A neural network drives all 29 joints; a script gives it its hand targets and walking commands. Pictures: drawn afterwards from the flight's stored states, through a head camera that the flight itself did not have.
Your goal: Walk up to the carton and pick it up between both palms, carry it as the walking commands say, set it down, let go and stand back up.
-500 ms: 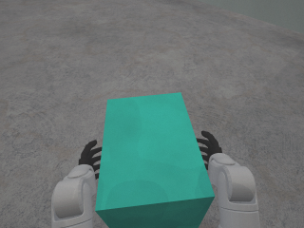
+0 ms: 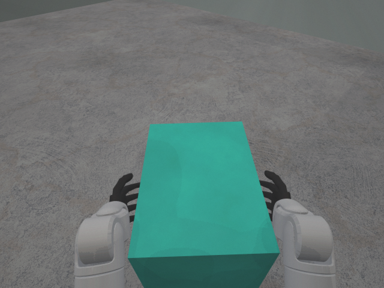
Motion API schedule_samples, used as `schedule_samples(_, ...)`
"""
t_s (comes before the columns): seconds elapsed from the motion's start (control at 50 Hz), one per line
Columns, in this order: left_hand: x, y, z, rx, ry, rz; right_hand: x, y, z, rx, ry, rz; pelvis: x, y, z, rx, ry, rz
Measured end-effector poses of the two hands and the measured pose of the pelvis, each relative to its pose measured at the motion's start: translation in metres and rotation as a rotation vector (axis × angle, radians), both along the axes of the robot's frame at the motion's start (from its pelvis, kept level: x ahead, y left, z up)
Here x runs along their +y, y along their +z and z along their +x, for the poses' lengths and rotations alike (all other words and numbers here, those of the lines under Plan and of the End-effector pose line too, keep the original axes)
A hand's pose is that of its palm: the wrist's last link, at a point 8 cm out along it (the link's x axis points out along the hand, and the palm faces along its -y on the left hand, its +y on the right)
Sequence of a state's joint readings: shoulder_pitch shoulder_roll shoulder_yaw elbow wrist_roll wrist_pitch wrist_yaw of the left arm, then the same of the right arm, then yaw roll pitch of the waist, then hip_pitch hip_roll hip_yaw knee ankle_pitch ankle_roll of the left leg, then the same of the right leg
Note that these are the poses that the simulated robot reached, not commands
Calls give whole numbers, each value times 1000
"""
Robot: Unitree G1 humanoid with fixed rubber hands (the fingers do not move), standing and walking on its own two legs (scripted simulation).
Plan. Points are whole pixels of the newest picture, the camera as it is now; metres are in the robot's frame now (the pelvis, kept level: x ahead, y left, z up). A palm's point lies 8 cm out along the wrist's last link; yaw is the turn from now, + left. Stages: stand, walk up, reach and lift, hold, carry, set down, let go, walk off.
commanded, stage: carry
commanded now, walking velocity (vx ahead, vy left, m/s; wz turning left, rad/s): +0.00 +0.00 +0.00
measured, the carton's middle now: (199, 211) +0.30 -0.01 +0.01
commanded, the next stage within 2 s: hold in 1.48 s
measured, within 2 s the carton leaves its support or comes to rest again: neither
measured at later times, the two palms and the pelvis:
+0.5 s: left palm (132, 210) +0.28 +0.13 +0.06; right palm (279, 201) +0.29 -0.17 +0.06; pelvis +0.01 -0.03 +0.00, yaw +0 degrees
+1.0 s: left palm (140, 212) +0.28 +0.12 +0.05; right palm (285, 205) +0.28 -0.19 +0.05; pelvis +0.01 -0.04 +0.00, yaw +0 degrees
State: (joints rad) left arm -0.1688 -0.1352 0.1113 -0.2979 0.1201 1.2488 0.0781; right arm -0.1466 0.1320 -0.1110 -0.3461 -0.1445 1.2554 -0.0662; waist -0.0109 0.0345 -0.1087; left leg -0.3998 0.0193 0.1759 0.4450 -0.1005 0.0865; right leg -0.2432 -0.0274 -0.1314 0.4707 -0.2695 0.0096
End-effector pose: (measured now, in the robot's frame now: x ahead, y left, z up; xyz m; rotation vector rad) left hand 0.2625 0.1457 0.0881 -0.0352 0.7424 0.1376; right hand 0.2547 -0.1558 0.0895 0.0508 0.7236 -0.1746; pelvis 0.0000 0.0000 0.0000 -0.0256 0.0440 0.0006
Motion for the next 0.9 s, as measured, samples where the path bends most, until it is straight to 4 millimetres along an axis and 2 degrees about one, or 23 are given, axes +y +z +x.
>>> schedule_samples(0.08,-5,-4,-9,19,-1,23,-5,-7,-6,19,13,9,-6,0,-3,-16,1,9)
schedule_samples(0.14,-7,-14,-5,38,-4,28,-7,-17,-1,38,24,-1,-9,-1,-4,-20,0,9)
schedule_samples(0.26,-10,-16,1,-4,6,14,-10,-14,9,-4,33,-14,-15,-2,-3,-6,0,13)
schedule_samples(0.36,-12,-31,11,14,7,17,-12,-28,22,15,52,-26,-20,-2,3,1,1,19)
schedule_samples(0.58,-18,-33,24,-36,8,27,-18,-31,35,-35,63,-39,-27,-4,17,5,7,24)
schedule_samples(0.9,-27,-35,18,-48,3,41,-27,-36,28,-48,66,-36,-36,-5,16,-13,9,25)
